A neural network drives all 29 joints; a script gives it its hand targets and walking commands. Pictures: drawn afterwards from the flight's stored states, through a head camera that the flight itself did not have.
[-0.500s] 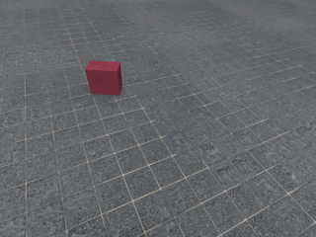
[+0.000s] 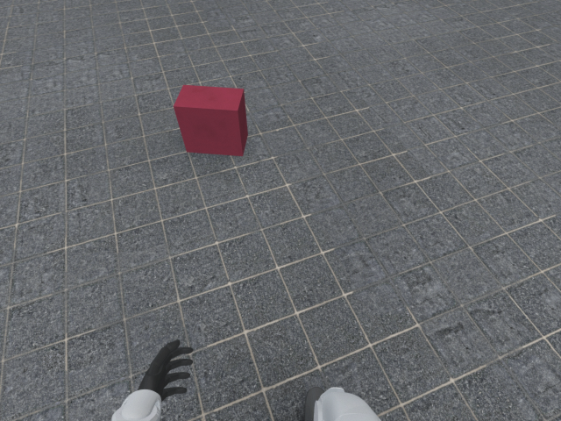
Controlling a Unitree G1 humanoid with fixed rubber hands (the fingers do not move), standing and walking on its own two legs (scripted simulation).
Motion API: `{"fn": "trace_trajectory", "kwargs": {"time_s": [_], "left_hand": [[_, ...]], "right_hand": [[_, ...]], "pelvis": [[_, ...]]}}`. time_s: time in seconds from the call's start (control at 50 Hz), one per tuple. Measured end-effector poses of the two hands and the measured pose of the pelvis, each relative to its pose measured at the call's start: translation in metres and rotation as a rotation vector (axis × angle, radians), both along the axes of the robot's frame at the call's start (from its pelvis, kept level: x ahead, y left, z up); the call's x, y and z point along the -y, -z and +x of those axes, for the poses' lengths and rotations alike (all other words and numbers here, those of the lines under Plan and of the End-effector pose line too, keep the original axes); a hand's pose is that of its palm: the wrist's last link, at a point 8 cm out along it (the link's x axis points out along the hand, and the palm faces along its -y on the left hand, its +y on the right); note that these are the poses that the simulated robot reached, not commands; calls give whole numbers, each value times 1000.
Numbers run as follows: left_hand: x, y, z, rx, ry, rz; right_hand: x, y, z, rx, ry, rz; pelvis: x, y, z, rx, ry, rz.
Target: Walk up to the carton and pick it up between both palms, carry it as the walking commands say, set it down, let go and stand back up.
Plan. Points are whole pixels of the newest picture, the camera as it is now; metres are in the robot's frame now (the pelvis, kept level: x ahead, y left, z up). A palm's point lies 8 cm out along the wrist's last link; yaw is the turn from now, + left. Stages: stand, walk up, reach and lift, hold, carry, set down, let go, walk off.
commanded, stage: walk up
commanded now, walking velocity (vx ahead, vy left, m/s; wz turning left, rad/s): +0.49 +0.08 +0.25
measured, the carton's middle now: (214, 121) +1.49 +0.24 -0.62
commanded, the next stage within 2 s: none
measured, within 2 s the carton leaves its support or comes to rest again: neither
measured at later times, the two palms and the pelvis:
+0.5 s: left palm out of the picture +0.08 +0.25 -0.12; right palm (344, 247) +0.42 -0.14 -0.10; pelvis +0.23 +0.05 +0.01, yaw +5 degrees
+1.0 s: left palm (143, 177) +0.64 +0.29 -0.11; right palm (359, 289) +0.33 -0.15 -0.10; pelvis +0.46 +0.07 +0.01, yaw +4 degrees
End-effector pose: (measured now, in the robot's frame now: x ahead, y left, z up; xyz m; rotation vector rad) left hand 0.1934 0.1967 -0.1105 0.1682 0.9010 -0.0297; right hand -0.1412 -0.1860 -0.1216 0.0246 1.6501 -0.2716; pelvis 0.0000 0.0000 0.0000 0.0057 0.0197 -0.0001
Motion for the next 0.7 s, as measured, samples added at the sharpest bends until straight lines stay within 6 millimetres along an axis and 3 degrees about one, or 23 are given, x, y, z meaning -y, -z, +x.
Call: {"fn": "trace_trajectory", "kwargs": {"time_s": [0.04, 0.08, 0.16, 0.22, 0.32, 0.42, 0.52, 0.56, 0.62, 0.7], "left_hand": [[-1, 6, 16, 26, -40, 26], [-9, 11, 8, -27, -82, 56], [-28, 14, -41, -223, -197, 101], [-34, 11, -82, -361, -270, 115], [-34, 1, -132, -544, -371, 98], [-37, -3, -137, -636, -449, 49], [-60, 18, -101, -683, -463, -12], [-76, 29, -72, -689, -419, -17], [-103, 37, -2, -605, -355, -11], [-131, 32, 114, -415, -282, 0]], "right_hand": [[20, 13, 31, -17, -40, 5], [41, 21, 77, 23, -85, -11], [74, 20, 198, 210, -195, -64], [82, 11, 286, 343, -269, -84], [60, -8, 409, 511, -364, -67], [4, -20, 502, 610, -448, -2], [-55, -18, 577, 694, -499, 1], [-67, -14, 587, 712, -473, -17], [-66, -12, 565, 616, -406, -53], [-48, -17, 516, 414, -309, -117]], "pelvis": [[9, 11, 24, -5, -27, 9], [13, 11, 43, -4, -35, -8], [17, 0, 80, 1, -51, -27], [15, -7, 105, 7, -62, -23], [2, -15, 146, 9, -73, -16], [-22, -17, 190, 10, -86, -17], [-60, -2, 242, 16, -77, -30], [-72, 4, 258, 25, -69, -16], [-81, -2, 282, 33, -69, -15], [-89, -15, 316, 25, -82, -23]]}}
